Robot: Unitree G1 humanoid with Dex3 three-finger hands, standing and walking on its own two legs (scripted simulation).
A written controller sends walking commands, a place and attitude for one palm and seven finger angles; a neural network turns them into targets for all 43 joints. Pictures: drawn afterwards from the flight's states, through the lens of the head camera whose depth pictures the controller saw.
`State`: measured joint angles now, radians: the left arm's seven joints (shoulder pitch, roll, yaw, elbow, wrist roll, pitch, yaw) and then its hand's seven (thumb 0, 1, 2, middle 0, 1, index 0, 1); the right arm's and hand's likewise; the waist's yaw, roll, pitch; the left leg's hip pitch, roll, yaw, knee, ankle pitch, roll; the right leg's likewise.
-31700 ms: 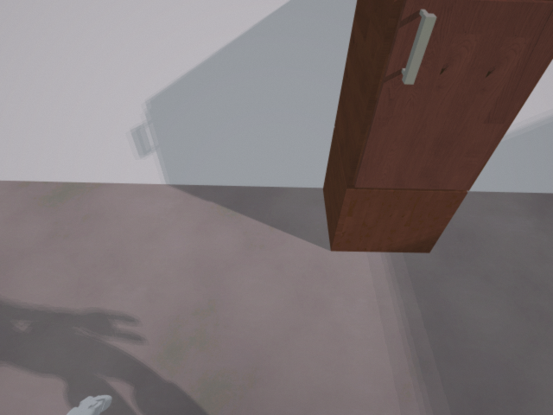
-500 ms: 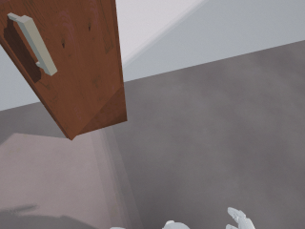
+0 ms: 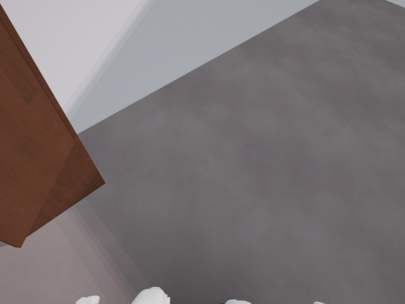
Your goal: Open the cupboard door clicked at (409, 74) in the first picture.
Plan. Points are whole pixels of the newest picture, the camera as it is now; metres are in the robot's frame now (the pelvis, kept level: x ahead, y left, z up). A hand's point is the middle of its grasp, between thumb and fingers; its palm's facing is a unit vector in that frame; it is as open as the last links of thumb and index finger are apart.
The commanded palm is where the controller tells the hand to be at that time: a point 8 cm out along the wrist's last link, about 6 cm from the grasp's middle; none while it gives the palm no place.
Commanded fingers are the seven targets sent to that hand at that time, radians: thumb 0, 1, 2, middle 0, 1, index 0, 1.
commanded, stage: walk to a spot facing it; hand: left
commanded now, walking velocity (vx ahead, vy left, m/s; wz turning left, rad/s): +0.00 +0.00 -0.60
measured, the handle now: out of the picture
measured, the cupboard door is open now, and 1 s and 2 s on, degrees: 40 40 40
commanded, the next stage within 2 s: turn to face it in 1.62 s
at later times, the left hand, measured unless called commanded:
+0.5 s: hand (132, 279) +0.18 +0.16 -0.16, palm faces -0.27 -0.93 -0.26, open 7.4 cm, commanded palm none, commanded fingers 0.00 0.90 0.90 -0.20 -0.30 -0.20 -0.30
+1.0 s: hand (205, 184) +0.42 +0.01 -0.15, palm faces -0.62 -0.76 -0.18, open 7.4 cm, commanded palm none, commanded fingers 0.00 0.90 0.90 -0.20 -0.30 -0.20 -0.30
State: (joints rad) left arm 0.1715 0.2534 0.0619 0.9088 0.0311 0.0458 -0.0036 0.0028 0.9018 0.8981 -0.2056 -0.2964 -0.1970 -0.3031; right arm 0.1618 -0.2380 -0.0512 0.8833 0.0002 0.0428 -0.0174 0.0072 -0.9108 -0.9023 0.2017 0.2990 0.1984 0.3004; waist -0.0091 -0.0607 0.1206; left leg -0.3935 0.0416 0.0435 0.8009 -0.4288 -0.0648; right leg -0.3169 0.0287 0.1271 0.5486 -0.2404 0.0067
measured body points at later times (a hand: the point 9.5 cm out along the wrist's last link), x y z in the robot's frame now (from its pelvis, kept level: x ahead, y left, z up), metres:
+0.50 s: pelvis +0.04 -0.02 +0.00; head +0.08 -0.03 +0.45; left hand +0.19 +0.21 -0.14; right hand +0.01 -0.29 -0.15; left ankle +0.06 +0.12 -0.67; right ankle +0.00 -0.12 -0.73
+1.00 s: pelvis +0.19 -0.07 +0.01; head +0.23 -0.08 +0.45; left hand +0.45 +0.05 -0.13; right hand +0.01 -0.23 -0.13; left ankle +0.18 +0.09 -0.73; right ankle +0.20 -0.24 -0.69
